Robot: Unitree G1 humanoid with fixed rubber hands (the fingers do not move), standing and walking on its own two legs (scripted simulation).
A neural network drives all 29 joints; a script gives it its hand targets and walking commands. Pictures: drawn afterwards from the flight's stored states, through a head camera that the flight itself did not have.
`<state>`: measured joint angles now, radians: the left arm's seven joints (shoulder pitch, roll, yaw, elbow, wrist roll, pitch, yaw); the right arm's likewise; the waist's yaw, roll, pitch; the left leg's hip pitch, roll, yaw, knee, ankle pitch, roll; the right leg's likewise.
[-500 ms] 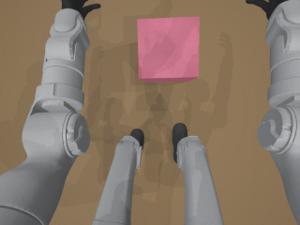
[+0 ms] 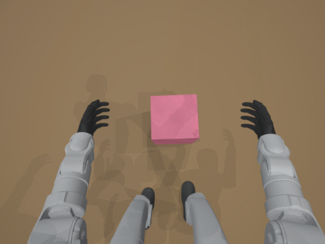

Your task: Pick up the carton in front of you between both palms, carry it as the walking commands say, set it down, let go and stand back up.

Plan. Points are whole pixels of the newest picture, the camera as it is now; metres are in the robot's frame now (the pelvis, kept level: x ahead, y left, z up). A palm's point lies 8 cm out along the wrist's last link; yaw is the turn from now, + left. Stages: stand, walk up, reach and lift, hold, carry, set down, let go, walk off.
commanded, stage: let go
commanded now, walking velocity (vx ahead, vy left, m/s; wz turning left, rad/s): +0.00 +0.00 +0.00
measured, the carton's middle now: (173, 122) +0.48 -0.02 -0.60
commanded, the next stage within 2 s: stand in 0.88 s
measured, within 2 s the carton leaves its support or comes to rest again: neither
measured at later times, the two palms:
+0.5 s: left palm (47, 202) +0.20 +0.24 -0.02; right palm (289, 210) +0.20 -0.22 -0.02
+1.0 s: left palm (35, 203) +0.20 +0.27 -0.02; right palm (302, 214) +0.19 -0.25 -0.03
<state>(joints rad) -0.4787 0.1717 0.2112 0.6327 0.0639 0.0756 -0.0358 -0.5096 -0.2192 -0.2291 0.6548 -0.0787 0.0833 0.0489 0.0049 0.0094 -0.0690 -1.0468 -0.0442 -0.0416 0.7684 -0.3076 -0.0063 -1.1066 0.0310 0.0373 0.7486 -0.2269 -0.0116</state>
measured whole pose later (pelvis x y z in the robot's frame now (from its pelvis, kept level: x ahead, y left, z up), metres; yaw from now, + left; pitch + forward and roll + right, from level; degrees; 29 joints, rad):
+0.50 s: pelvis +0.04 +0.01 +0.05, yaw +0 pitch +1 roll -1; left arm 0.22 0.20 0.05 0.45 0.00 0.04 -0.07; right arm 0.22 -0.22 -0.05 0.44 0.00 0.05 0.06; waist 0.00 0.02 0.05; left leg -0.19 -0.03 -0.06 0.45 -0.29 0.01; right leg -0.24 0.03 0.03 0.43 -0.22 -0.01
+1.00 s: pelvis +0.04 +0.01 +0.05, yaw +0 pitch -1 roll -1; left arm 0.19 0.27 0.05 0.57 0.04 0.08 0.00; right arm 0.22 -0.27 -0.04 0.56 -0.04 0.07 0.01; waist 0.01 0.01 0.03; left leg -0.15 -0.03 -0.06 0.52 -0.34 0.01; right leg -0.21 0.03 0.03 0.51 -0.28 -0.01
